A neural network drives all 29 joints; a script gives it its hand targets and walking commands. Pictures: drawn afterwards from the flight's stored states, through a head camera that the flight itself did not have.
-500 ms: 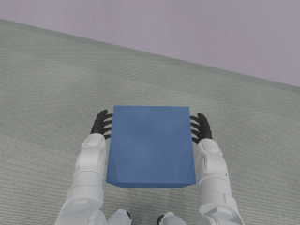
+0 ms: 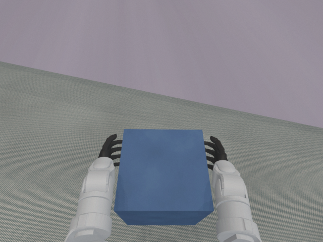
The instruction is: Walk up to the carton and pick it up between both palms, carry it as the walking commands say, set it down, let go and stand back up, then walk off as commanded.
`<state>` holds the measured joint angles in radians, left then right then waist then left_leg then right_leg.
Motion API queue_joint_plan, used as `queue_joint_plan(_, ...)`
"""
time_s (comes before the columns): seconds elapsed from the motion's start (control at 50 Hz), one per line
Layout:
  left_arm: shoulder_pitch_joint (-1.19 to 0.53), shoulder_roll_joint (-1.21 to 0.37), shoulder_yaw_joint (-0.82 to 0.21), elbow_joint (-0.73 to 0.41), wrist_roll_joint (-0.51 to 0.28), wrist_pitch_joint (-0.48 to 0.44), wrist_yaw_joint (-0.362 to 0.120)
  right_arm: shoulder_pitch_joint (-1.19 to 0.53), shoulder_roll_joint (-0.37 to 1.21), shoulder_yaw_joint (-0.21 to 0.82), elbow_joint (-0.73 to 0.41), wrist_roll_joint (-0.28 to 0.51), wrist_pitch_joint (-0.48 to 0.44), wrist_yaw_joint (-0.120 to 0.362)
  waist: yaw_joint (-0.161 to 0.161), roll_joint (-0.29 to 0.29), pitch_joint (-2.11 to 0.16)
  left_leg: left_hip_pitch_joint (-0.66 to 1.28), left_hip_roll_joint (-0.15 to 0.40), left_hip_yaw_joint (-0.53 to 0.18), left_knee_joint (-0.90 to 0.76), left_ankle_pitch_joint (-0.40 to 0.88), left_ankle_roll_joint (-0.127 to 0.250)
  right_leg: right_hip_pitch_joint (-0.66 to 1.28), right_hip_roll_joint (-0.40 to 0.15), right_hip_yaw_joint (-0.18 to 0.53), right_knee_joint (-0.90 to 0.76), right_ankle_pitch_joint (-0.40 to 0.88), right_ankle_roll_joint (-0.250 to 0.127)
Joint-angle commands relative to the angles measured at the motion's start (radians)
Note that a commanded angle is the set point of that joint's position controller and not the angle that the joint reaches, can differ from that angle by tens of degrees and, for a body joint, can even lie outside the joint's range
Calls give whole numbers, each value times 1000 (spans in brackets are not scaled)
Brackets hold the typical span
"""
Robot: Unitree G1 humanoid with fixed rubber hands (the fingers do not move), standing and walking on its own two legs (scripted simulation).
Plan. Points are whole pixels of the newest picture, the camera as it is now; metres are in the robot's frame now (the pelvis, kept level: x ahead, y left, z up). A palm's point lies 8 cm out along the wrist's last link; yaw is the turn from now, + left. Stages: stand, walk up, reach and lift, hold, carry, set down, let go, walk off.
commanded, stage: reach and lift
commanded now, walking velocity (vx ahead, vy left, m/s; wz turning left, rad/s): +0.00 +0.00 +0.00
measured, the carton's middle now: (162, 181) +0.30 +0.00 -0.07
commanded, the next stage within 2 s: hold in 1.28 s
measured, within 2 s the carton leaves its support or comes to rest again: neither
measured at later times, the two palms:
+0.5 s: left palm (101, 160) +0.29 +0.15 +0.06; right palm (226, 163) +0.29 -0.15 +0.06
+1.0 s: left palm (100, 158) +0.29 +0.15 +0.06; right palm (224, 162) +0.29 -0.15 +0.06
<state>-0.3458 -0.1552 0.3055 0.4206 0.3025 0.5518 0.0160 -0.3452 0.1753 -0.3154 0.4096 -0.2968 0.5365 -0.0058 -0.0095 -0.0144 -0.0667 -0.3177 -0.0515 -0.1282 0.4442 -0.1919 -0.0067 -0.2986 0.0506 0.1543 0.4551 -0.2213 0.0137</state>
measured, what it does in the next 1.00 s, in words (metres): stands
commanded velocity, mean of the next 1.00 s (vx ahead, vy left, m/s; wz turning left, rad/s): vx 0.00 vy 0.00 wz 0.00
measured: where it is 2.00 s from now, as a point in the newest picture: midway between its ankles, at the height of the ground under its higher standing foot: outside the picture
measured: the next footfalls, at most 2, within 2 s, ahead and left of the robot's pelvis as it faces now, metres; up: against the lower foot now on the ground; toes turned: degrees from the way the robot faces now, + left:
none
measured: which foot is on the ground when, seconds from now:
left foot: down 0.00-1.00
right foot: down 0.00-1.00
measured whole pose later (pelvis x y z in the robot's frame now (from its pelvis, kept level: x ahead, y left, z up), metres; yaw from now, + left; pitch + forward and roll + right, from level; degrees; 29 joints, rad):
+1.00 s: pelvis +0.00 +0.00 +0.01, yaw -1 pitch -6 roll +0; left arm -0.30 -0.16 0.24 0.27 0.31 0.76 0.01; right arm -0.30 0.16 -0.25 0.28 -0.30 0.74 0.01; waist 0.00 -0.01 -0.01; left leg -0.06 -0.04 -0.11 0.35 -0.17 0.00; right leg -0.04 0.03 0.15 0.35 -0.19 0.01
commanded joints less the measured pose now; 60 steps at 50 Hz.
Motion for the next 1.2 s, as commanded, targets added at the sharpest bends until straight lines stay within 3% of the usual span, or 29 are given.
queue_joint_plan(0.0, -539, -919, -580, -49, -243, -12, -290, -468, 977, 559, 2, 221, 15, 260, -1, 13, -340, 241, -39, 66, -59, 216, 2, 143, 43, -79, -71, 237, 10)
queue_joint_plan(0.22, -490, -890, -632, -198, -281, 100, -284, -421, 960, 615, -143, 265, 127, 251, 6, 10, -250, 323, -36, 63, -115, 205, 4, 225, 39, -81, -127, 239, 9)
queue_joint_plan(0.38, -512, -882, -622, -203, -290, 155, -288, -447, 933, 597, -155, 268, 179, 254, 0, 8, -167, 335, -31, 72, -125, 116, 3, 219, 31, -85, -156, 140, 4)
queue_joint_plan(0.62, -574, -913, -592, -162, -283, 151, -291, -523, 938, 574, -114, 268, 170, 267, 13, 7, -164, 345, -28, 80, -122, 82, 3, 203, 28, -85, -158, 89, -1)
queue_joint_plan(1.0, -467, -936, -609, -208, -286, 167, -275, -452, 911, 592, -178, 267, 177, 271, 12, 22, -197, 391, -25, 62, -132, 223, -13, 240, 42, -83, -157, 208, -3)
queue_joint_plan(1.18, -420, -913, -626, -255, -295, 172, -271, -406, 913, 613, -221, 275, 186, 259, 18, 14, -186, 388, -32, 61, -129, 231, -7, 248, 42, -80, -156, 235, 0)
